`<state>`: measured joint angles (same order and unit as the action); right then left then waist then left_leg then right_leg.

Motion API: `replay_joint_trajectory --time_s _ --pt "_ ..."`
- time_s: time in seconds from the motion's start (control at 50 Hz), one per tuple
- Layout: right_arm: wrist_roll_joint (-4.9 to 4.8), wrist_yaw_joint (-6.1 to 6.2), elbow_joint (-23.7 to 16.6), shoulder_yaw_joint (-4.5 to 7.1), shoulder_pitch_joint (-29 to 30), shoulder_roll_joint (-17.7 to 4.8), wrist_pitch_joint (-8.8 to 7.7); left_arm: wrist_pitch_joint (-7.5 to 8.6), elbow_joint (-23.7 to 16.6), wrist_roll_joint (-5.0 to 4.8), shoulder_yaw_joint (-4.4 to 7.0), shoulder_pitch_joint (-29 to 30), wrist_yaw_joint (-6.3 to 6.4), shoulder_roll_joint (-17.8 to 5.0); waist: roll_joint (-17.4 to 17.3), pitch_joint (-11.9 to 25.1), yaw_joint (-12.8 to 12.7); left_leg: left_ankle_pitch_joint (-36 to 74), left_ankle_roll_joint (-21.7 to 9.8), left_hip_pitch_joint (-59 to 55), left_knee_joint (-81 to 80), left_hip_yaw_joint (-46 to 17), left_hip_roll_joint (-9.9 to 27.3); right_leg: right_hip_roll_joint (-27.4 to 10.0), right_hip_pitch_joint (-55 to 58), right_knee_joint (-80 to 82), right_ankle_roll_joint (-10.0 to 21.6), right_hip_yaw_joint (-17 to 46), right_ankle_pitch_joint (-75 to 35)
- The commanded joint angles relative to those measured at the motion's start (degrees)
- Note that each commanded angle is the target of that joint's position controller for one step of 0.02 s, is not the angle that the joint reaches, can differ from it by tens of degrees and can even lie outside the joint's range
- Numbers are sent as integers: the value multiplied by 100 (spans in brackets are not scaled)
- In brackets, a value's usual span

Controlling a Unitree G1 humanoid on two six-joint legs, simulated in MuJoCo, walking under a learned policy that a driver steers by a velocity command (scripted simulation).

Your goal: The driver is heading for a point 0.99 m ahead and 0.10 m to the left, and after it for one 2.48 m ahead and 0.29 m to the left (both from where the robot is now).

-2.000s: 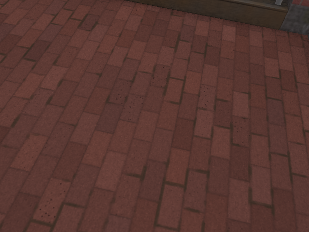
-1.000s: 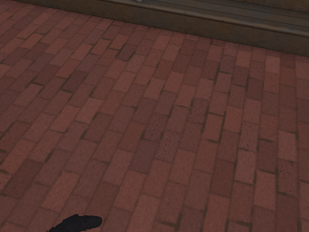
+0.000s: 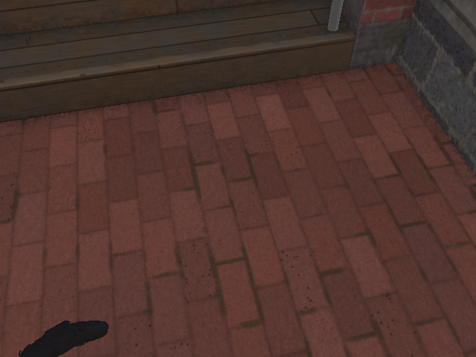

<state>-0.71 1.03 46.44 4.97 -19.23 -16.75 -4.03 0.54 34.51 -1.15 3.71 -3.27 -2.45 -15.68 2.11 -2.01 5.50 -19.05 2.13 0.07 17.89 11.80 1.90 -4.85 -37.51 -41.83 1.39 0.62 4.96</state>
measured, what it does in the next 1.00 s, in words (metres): walks ahead: right foot, then left foot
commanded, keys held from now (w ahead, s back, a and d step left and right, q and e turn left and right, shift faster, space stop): e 0.10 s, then no key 0.32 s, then q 0.06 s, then w+q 0.52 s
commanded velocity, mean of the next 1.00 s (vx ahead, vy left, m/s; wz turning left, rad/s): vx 0.25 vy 0.00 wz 0.02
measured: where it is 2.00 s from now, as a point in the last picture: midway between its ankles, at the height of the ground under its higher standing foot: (169, 228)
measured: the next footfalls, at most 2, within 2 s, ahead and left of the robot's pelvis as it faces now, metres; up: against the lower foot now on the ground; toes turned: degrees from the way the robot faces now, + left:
right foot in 0.08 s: +0.20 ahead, -0.12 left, +0.00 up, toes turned -5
left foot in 0.50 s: +0.26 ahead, +0.10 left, +0.00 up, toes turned -9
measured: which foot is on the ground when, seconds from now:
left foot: down 0.00-0.08, up 0.10-0.48, down 0.50-0.70, up 0.72-1.00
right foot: up 0.00-0.06, down 0.08-1.00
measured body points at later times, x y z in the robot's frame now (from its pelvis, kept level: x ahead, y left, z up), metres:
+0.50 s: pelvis +0.16 -0.03 +0.00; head +0.17 -0.04 +0.45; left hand +0.34 +0.20 -0.10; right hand +0.27 -0.31 -0.11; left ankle +0.23 +0.11 -0.73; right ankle +0.16 -0.12 -0.73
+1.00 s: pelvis +0.32 +0.02 -0.01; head +0.36 +0.02 +0.44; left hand +0.28 +0.31 -0.13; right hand +0.58 -0.18 -0.08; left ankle +0.44 +0.16 -0.71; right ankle +0.16 -0.12 -0.73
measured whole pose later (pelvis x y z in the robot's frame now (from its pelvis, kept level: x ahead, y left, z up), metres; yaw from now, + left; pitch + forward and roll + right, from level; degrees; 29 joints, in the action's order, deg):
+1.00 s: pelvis +0.32 +0.02 -0.01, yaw +6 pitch +3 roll -1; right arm -1.6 -3.1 33.5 3.0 -4.0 -15.5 -1.5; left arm 3.4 48.2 -0.8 4.6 -22.0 0.6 -16.9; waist -1.4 -1.5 -5.9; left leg -10.2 -1.9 36.9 42.4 1.5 3.6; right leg -3.0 3.5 -18.3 -2.8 -10.4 24.0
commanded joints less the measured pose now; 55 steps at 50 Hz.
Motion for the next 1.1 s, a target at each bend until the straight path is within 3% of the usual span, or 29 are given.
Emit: replay_joint_trajectory --time_s 0.02,0.06,0.08,0.1,0.12,0.14,0.16,0.18,0.24,0.32,0.42,0.48,0.52,0.54,0.56,0.58,0.64,0.68,0.7,0.72,0.74,0.76,0.84,0.92,1.0,1.04,1.06,1.08,1.1 --pt "-127 68 -374 307 433 -1181 9 81 -490 61 194 133 -66 -500 -812 131 -412 4585 -749 3 421 -357 1343 421 768 509 257 -506 408" --pt "-173 88 -422 266 430 -1038 36 54 -90 82 483 -1330 12 -985 -549 910 -1150 4808 -375 636 2482 -46 890 913 2912 1287 612 -619 -530" --pt "163 52 -645 94 234 -493 9 14 -55 48 597 -1796 158 -1518 715 1398 -1084 643 -4 2442 4501 -61 431 -328 4633 1009 1060 1033 -2851" --pt "221 -1 -866 -68 -227 -284 -102 76 -369 164 554 -1454 148 -1955 1640 2531 -670 -2264 279 3973 6375 -1044 -476 -1807 5839 1512 2498 4001 -3478" --pt "14 -55 -783 29 151 -813 -162 75 -430 187 455 -1483 124 -1489 658 2848 -1072 -1752 228 4151 6643 -1800 -144 -1687 5580 1840 2389 3610 -2875" --pt "-95 -51 -846 10 516 -844 -154 101 -370 143 349 -1166 131 -1152 453 2127 -966 -1249 145 4382 6412 -1637 79 -1413 4967 1821 2104 2789 -2521" --pt "-8 31 -731 -4 559 -752 -97 108 -340 45 267 -877 151 -867 -67 1551 -776 -832 161 4294 5921 -1565 345 -1077 4165 1816 1737 2177 -2415" --pt "91 100 -717 18 620 -788 -17 103 -332 17 206 -656 174 -711 -49 1288 -635 -610 180 3982 5528 -1566 473 -884 3474 1897 1573 1879 -2485" --pt "118 135 -654 -4 422 -605 165 139 -236 198 193 -426 205 -776 114 1159 -326 -285 208 3117 5069 -1420 359 -664 2337 2126 1532 1331 -3300" --pt "139 168 -661 -100 656 -338 233 129 -10 158 156 -433 286 -717 184 1204 -369 404 257 2932 3876 -1470 316 -505 2325 2174 1402 1000 -3040" --pt "70 116 -751 -109 1151 -341 320 33 195 210 82 -471 294 -601 374 910 -572 705 203 2301 2543 -1506 243 -477 2154 2282 1279 1139 -1325" --pt "93 34 -656 -131 962 -226 300 46 376 217 -52 -451 249 -316 336 813 -427 1000 9 1512 1327 -1360 129 -442 2134 1977 1055 1071 -686" --pt "176 13 -707 -108 945 -464 293 91 491 266 -75 -816 250 -275 55 781 -564 1722 -237 1020 930 -1678 391 -22 1960 1770 563 948 1202" --pt "131 31 -771 -41 1083 -792 317 122 506 318 -22 -1175 247 -381 -525 667 -945 1302 -469 1020 1135 -1866 530 423 1608 1592 411 690 2324" --pt "58 2 -701 34 988 -801 344 130 455 273 -2 -937 280 -426 -1010 475 -795 -630 -746 1627 779 -2103 426 714 1674 1363 251 160 2647" --pt "25 -31 -727 12 907 -661 323 145 398 218 51 -674 307 -563 -1022 124 -681 -1718 -928 2151 324 -2510 494 720 1752 1069 196 -4 2652" --pt "-22 -38 -756 5 851 -620 211 282 339 118 78 -756 287 -326 -1462 -79 -855 -2123 -1193 2478 -169 -3478 791 717 2090 767 261 -94 2204" --pt "-70 -31 -953 -29 1154 -452 187 402 412 119 135 -1026 249 -352 -1122 110 -1067 -1474 -969 2870 355 -3132 458 392 2908 1354 442 244 2056" --pt "-89 -29 -1132 -75 1415 -254 165 437 505 135 204 -1371 253 -521 -587 153 -1221 -1009 -701 3452 1209 -2523 47 -54 3495 1842 596 784 2369" --pt "-129 -32 -1342 -130 1599 -38 120 443 640 154 296 -1808 253 -828 333 192 -1287 -512 -473 4244 2546 -1775 -390 -863 4162 2591 956 2023 2804" --pt "-124 -47 -1532 -94 1676 -273 85 438 714 155 356 -1831 250 -1006 825 -168 -1185 -1102 -444 5067 3409 -1598 -125 -1842 4217 2810 1478 3024 2165" --pt "-95 -60 -1495 -25 1589 -439 57 462 728 139 301 -1940 292 -760 322 -197 -1180 -1240 -437 5497 4242 -1877 78 -2028 4453 2720 1673 3057 1305" --pt "-127 -212 -1510 -82 1517 -195 116 416 733 112 211 -1517 320 -559 173 -156 -952 -111 -341 5555 4336 -1788 394 -1358 4468 2897 1002 1097 -387" --pt "-100 -409 -1695 -228 1860 113 137 372 892 101 242 -1412 336 -828 289 -127 -1019 1091 -227 3993 2879 -1054 249 -755 3520 2994 655 -346 -865" --pt "-77 -444 -1782 -54 1669 -302 217 361 1034 -43 345 -1519 334 -1269 520 147 -725 899 -599 2737 2146 -577 -228 -953 3647 2245 446 -828 -3016" --pt "-63 -387 -1458 211 413 -717 288 336 1027 -80 343 -1506 364 -1285 373 774 23 1172 -999 868 1676 -422 -679 -798 3207 551 214 -1158 -3910" --pt "-91 -278 -1241 386 -528 -1050 358 374 940 48 265 -1490 378 -1082 14 1113 493 1185 -1253 -692 1712 -1122 -386 -619 1909 -1041 -22 -1167 -2566" --pt "-97 -202 -1299 427 -368 -1751 317 468 574 288 6 -1880 316 -195 -1770 1525 -223 260 -2134 -1969 933 -4437 1258 406 -202 -3266 -333 -790 2745" --pt "-49 -248 -1498 321 -545 -1442 218 662 462 66 44 -1497 246 -664 -1272 2468 175 -1108 -2575 -2240 -156 -6286 1772 563 -751 -4004 -288 554 2820"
